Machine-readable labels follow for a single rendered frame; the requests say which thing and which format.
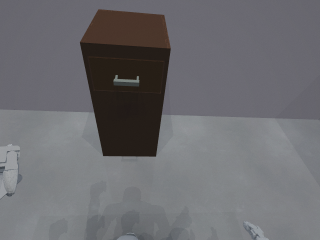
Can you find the handle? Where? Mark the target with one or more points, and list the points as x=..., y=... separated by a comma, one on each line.
x=126, y=82

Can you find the robot right hand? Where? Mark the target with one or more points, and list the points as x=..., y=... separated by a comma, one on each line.
x=255, y=231

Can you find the robot left hand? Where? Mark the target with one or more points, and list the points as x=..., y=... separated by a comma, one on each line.
x=9, y=170

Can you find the drawer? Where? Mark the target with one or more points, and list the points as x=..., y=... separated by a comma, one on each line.
x=105, y=69

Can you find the cabinet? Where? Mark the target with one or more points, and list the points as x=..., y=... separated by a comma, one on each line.
x=128, y=122

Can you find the left robot shin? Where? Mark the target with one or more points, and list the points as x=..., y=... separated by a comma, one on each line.
x=131, y=234

